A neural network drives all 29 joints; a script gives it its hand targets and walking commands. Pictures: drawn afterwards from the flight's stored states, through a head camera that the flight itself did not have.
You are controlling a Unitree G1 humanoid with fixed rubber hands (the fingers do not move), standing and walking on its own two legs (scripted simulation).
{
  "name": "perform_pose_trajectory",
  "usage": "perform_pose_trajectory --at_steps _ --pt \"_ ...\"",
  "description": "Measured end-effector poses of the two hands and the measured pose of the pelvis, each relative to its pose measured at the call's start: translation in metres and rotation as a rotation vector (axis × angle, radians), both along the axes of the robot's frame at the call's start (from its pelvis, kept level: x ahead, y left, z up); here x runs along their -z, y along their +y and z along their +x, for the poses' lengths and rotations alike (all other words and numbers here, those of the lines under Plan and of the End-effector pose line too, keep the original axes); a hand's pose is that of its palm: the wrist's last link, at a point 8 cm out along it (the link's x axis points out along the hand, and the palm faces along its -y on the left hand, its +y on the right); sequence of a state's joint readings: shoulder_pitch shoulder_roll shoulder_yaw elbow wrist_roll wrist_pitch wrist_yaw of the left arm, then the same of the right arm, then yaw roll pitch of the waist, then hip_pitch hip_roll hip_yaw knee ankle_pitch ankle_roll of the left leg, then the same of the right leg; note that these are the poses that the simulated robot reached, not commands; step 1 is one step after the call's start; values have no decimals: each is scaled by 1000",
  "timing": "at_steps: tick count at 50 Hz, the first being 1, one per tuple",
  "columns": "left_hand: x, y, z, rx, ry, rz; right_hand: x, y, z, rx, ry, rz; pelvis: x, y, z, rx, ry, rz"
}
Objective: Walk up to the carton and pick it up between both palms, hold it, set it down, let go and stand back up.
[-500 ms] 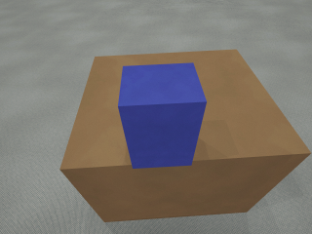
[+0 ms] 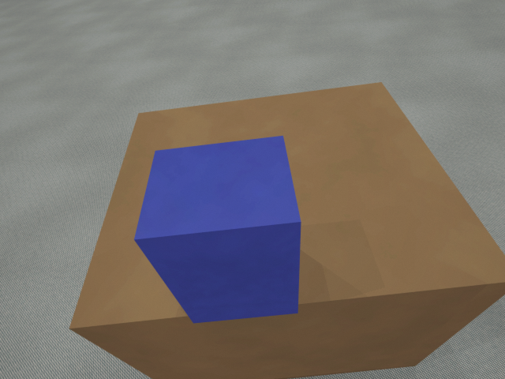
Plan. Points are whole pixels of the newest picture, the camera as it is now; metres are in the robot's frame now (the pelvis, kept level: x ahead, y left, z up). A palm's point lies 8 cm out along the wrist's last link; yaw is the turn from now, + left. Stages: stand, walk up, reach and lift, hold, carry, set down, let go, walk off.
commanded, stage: walk up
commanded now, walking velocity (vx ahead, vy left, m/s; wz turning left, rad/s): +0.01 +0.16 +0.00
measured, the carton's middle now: (233, 239) +0.35 +0.05 +0.04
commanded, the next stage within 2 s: none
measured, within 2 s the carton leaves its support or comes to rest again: neither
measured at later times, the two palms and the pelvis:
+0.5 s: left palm out of the picture +0.09 +0.33 -0.16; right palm out of the picture +0.11 -0.14 -0.13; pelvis +0.03 +0.09 -0.01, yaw -1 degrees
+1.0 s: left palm out of the picture -0.18 +0.28 -0.12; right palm out of the picture -0.14 -0.19 -0.15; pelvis -0.11 +0.06 +0.00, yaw -1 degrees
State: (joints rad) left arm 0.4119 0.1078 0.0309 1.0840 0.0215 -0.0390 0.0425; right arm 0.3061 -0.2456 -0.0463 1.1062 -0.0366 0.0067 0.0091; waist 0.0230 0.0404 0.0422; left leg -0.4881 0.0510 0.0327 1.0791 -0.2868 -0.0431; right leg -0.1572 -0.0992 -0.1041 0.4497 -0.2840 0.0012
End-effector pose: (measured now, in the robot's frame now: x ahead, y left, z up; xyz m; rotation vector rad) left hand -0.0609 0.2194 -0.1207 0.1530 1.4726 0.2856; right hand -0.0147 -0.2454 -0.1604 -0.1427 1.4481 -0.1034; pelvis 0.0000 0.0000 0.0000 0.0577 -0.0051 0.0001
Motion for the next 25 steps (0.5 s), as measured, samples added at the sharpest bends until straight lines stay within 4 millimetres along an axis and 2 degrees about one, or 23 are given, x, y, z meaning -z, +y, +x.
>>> perform_pose_trajectory --at_steps 3,6,10,13,15,18,22,25 --pt "-3 1 -9 -23 58 -11 1 6 46 -17 -56 -12 0 10 10 -4 6 0" --pt "2 6 -9 -45 86 -38 0 22 82 -47 -85 -16 3 21 22 -10 10 -13" --pt "21 23 3 -60 98 -85 -1 52 123 -90 -121 -34 13 42 40 -23 7 -47" --pt "44 46 21 -53 96 -109 -1 71 147 -94 -169 -67 25 60 54 -14 4 -62" --pt "51 62 41 -38 76 -105 -5 82 154 -71 -198 -80 26 69 55 -5 3 -61" --pt "51 83 81 -2 13 -92 -15 95 153 -41 -226 -88 19 79 52 6 4 -80" --pt "43 104 130 64 -100 -76 -25 104 141 -33 -245 -102 10 89 39 18 16 -112" --pt "38 115 150 103 -158 -59 -29 104 125 -15 -253 -115 9 93 28 25 21 -121"
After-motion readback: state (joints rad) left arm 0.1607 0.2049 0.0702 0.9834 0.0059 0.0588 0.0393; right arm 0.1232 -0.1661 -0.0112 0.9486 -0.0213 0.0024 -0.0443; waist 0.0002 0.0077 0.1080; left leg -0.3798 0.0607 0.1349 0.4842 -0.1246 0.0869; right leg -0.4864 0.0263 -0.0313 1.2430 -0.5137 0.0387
